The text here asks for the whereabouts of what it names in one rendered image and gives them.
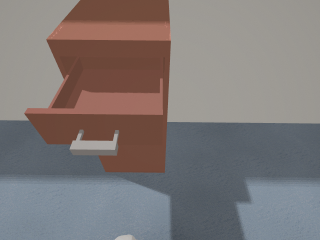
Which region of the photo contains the handle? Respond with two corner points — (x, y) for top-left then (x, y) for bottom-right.
(69, 129), (119, 156)

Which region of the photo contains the drawer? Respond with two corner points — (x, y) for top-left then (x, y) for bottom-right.
(24, 56), (163, 146)

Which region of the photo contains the cabinet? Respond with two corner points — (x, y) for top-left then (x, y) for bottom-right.
(46, 0), (171, 173)

